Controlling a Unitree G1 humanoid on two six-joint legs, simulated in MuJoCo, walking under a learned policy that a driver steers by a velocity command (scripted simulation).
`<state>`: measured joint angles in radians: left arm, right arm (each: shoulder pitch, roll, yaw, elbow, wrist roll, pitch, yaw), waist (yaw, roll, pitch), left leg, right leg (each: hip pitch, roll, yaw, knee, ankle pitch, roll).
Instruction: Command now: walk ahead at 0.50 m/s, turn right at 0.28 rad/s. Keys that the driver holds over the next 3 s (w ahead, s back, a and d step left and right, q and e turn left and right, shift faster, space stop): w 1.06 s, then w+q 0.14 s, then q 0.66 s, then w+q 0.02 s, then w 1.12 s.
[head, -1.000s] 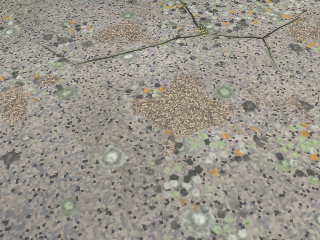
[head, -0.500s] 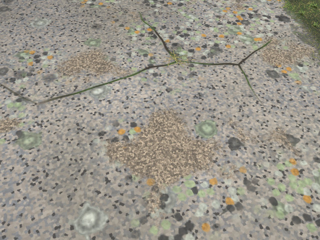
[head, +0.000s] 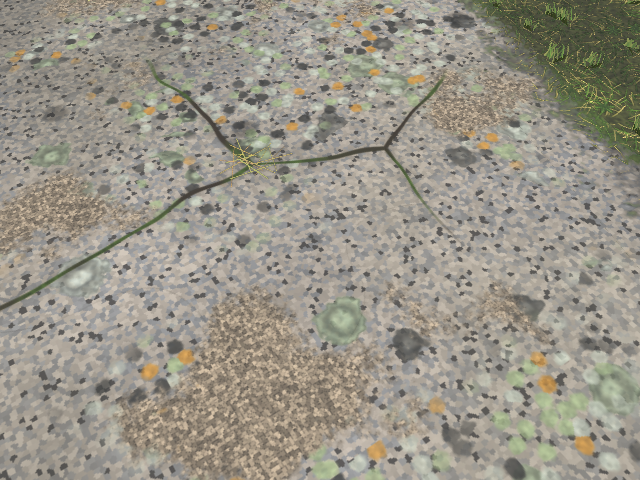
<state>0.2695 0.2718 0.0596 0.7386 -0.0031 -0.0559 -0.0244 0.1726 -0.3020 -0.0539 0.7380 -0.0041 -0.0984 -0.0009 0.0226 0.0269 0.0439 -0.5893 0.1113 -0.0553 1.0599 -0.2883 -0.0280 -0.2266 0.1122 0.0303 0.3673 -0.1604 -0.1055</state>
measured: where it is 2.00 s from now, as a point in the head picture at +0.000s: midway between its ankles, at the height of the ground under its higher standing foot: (337, 296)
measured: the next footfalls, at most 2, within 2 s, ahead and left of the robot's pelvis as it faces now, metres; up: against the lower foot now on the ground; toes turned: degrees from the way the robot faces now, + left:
left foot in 0.30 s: +0.35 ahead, +0.16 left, +0.00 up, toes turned -2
right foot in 0.82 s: +0.64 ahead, -0.09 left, +0.00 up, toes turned -4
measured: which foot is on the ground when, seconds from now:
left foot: up 0.00-0.28, down 0.30-0.82, up 0.84-1.00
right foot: down 0.00-0.32, up 0.34-0.80, down 0.82-1.00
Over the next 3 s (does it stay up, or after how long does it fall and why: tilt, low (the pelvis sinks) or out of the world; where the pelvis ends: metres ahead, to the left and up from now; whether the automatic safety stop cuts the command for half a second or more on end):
stays up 1.29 0.22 0.00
